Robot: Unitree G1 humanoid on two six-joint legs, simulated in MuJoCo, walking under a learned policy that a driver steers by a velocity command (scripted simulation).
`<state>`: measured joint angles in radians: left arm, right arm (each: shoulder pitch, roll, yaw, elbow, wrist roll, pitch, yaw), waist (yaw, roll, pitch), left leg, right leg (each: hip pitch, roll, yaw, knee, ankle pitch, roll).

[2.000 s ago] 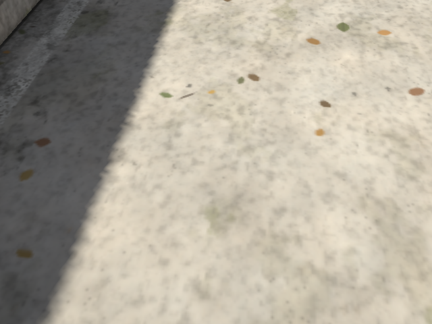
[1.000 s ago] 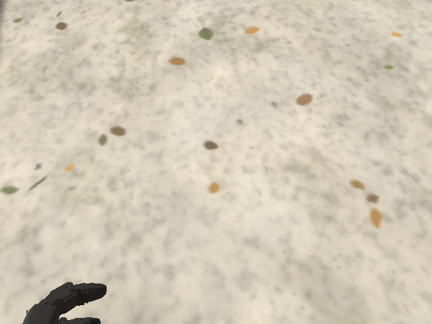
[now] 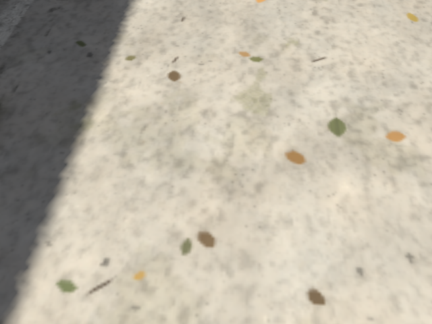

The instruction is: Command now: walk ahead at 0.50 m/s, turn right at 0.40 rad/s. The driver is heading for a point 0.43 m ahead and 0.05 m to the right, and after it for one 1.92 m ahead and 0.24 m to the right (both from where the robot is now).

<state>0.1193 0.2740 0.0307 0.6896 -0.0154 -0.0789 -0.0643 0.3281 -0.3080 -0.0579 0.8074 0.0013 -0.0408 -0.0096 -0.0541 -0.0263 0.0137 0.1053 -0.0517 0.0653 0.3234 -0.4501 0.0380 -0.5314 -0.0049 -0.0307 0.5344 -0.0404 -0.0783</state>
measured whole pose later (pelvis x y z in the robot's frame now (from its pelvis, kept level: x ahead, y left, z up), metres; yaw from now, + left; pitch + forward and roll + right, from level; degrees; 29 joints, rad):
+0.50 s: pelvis +0.28 +0.00 +0.00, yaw -17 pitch +2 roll +0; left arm 0.33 0.33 0.08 0.71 -0.01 0.00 0.03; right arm 0.05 -0.28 -0.03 0.66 -0.03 -0.11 0.01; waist 0.06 -0.01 0.03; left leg -0.48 -0.04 -0.05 0.48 -0.05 0.00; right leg -0.20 0.13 0.23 0.74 -0.53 -0.03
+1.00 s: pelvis +0.36 -0.02 +0.00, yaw -13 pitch +0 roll -1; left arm 0.22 0.27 0.06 0.69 0.01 0.02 0.06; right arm 0.20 -0.30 -0.06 0.75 0.01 0.01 0.02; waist -0.01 0.01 0.03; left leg -0.39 -0.04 -0.04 0.67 -0.27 0.03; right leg -0.26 -0.03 -0.03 0.62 -0.36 0.03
